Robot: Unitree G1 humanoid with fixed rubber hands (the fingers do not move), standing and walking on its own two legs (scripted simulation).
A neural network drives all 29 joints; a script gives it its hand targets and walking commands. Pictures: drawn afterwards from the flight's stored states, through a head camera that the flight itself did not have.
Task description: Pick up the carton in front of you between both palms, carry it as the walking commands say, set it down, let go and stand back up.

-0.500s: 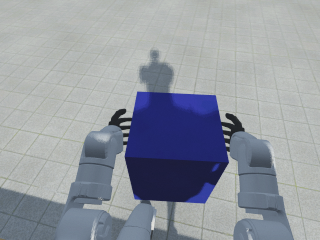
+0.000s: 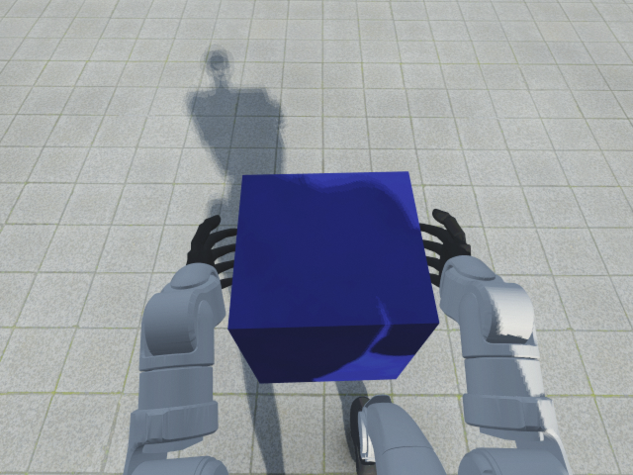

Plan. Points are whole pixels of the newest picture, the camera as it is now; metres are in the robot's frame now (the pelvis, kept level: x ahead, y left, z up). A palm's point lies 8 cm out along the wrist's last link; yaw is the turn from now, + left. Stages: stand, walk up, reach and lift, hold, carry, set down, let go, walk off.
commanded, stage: carry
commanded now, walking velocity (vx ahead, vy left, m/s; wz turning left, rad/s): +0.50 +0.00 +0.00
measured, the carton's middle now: (327, 287) +0.35 -0.02 -0.04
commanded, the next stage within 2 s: none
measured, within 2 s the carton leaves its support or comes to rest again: neither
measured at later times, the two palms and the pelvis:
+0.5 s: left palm (172, 88) +0.60 +0.17 +0.11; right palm (383, 74) +0.61 -0.12 +0.11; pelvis +0.33 +0.02 +0.01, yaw +2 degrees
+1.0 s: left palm out of the picture +0.88 +0.16 +0.10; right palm out of the picture +0.88 -0.14 +0.10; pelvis +0.62 +0.01 +0.00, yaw +1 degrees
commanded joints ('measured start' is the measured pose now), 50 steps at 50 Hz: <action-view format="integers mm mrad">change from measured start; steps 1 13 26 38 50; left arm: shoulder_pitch -629 -596 -203 -177 -151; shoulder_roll -954 -1031 -934 -977 -905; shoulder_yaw -766 -783 -778 -812 -772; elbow -88 -105 -265 -329 -275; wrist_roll -336 -425 -313 -319 -321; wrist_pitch -39 62 182 209 233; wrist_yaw -223 -301 -322 -298 -314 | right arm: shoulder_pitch -638 -451 -146 -168 -172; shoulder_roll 1031 1044 961 966 895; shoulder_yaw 789 705 733 763 749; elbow -144 -93 -321 -417 -403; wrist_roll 386 262 235 306 264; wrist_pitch -19 62 195 230 261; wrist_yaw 278 269 323 352 334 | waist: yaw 58 104 72 70 116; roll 120 -99 101 134 -130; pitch -580 -535 -468 -342 -432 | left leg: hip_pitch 281 -353 318 238 -119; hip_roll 173 77 306 331 141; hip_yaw -57 2 -204 -85 152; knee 58 197 -267 -466 309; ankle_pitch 1108 95 218 324 428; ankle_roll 16 -109 -4 58 -97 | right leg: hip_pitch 447 911 405 135 856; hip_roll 110 -234 -62 -56 -226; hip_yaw -161 187 -130 -82 217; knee -309 -438 93 -24 -396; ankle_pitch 236 439 32 -43 -171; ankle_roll -13 -109 53 73 -73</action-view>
